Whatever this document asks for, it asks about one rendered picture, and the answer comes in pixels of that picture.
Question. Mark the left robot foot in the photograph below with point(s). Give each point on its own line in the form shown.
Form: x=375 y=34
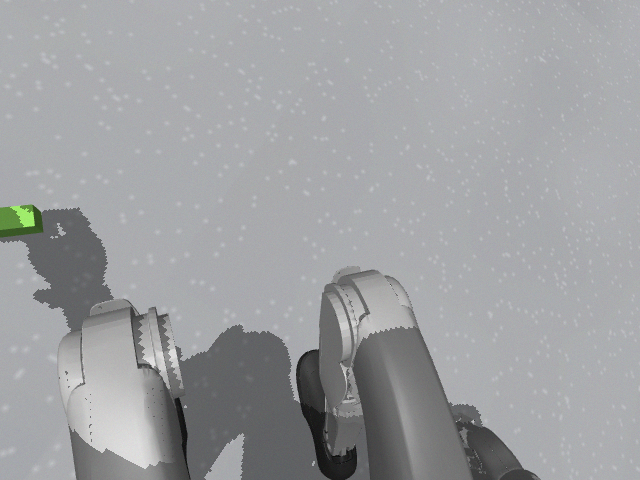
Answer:
x=183 y=428

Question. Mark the small box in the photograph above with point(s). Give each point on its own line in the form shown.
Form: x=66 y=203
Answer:
x=20 y=220

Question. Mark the right robot hand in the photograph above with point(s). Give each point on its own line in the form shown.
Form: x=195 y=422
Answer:
x=489 y=458

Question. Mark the right robot foot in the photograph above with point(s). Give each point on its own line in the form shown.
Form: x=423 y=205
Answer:
x=312 y=400

